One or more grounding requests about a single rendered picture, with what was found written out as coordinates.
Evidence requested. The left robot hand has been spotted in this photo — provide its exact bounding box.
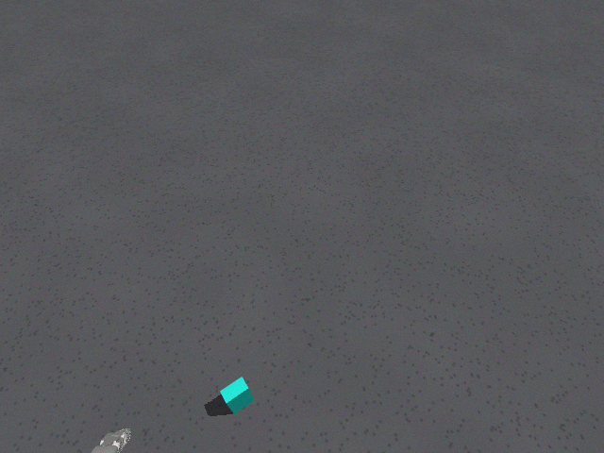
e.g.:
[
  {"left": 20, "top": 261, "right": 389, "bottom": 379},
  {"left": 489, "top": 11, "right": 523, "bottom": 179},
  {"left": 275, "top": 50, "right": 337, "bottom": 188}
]
[{"left": 91, "top": 428, "right": 131, "bottom": 453}]

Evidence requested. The carton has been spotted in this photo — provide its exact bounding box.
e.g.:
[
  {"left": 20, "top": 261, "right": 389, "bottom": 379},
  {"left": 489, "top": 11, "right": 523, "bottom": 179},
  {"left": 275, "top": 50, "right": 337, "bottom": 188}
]
[{"left": 220, "top": 377, "right": 254, "bottom": 414}]

